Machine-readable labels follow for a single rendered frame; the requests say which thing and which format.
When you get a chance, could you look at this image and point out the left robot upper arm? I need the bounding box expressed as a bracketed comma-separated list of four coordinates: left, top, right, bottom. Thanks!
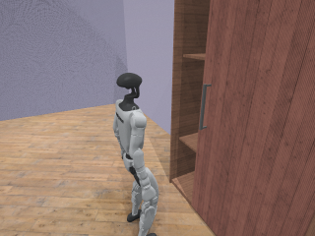
[112, 99, 123, 134]

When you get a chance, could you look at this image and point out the right robot forearm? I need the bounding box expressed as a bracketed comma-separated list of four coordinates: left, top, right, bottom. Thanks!
[132, 150, 151, 190]

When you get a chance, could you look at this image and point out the right robot hand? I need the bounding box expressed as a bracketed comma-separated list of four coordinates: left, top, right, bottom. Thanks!
[142, 186, 158, 208]

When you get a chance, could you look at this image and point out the robot right thigh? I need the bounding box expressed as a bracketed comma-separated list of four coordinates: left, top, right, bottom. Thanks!
[133, 167, 159, 214]

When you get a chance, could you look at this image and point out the right robot upper arm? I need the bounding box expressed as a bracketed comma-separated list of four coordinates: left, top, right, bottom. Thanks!
[129, 111, 147, 159]

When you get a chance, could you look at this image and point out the wardrobe door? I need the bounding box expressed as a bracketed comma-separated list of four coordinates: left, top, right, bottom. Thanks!
[191, 0, 315, 236]
[305, 215, 315, 236]

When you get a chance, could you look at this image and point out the handle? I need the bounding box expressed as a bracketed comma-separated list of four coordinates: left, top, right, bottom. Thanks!
[199, 84, 212, 130]

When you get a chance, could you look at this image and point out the left robot shin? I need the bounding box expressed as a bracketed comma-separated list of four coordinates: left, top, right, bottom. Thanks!
[131, 180, 143, 216]

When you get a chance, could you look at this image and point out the left robot forearm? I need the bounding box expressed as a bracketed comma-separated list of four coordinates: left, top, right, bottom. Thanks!
[114, 131, 125, 151]

